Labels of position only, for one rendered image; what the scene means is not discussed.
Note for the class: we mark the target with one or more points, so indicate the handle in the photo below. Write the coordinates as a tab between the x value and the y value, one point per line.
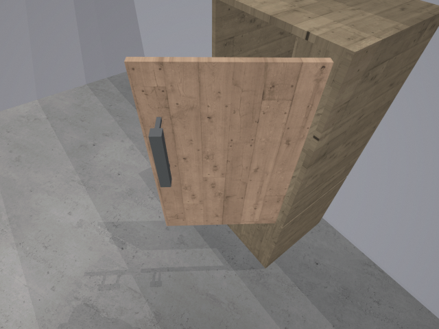
159	151

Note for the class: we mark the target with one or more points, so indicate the cupboard door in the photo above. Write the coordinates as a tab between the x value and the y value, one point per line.
234	129

